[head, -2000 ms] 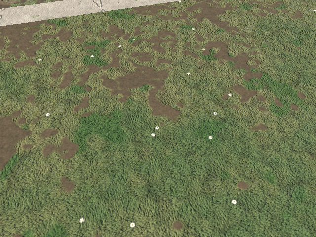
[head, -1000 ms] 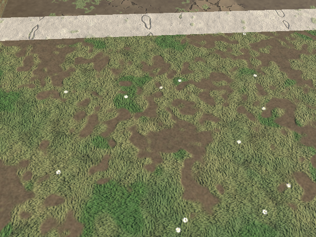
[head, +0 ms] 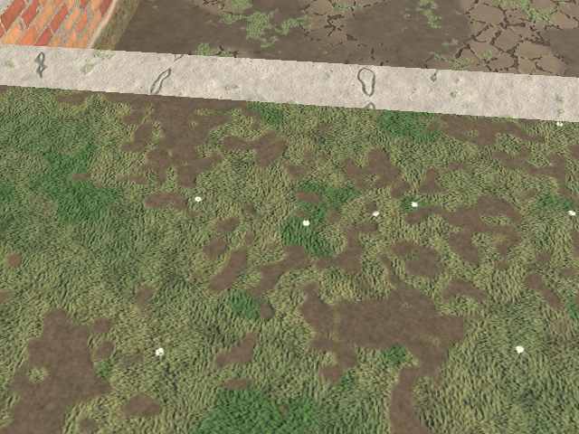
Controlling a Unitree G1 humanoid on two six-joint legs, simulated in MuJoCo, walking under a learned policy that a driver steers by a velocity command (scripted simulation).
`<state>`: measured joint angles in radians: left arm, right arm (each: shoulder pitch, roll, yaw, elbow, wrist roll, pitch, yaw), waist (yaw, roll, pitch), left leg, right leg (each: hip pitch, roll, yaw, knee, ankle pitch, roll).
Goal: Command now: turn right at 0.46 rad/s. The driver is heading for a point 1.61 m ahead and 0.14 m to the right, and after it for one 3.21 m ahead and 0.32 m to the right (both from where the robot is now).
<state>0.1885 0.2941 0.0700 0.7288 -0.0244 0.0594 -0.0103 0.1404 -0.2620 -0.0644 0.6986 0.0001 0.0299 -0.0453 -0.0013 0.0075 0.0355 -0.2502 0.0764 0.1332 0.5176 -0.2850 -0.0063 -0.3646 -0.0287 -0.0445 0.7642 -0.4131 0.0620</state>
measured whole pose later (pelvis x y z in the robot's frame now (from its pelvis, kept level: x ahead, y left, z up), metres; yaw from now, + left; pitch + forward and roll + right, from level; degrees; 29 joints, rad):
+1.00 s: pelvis +0.01 +0.00 +0.00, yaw -9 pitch +1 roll -1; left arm 0.20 0.29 0.09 0.69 0.02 0.00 0.03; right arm 0.15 -0.33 -0.08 0.63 0.02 0.03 -0.01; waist 0.01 0.03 0.04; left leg -0.42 -0.08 -0.13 0.86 -0.47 -0.01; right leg -0.26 0.02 -0.02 0.54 -0.30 -0.02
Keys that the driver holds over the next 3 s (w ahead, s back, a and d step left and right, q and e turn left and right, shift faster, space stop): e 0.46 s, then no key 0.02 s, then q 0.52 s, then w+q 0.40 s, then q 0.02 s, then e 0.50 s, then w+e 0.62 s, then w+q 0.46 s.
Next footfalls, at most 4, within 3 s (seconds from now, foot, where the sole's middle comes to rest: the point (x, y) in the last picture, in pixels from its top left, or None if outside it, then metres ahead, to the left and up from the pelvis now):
0.04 right None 0.03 -0.12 -0.77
0.56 left None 0.09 0.09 -0.77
1.24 left None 0.08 0.14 -0.77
1.68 right None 0.40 0.00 -0.77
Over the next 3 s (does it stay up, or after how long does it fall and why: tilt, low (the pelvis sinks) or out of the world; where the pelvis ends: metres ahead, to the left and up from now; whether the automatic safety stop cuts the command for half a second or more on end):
stays up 0.66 -0.08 0.00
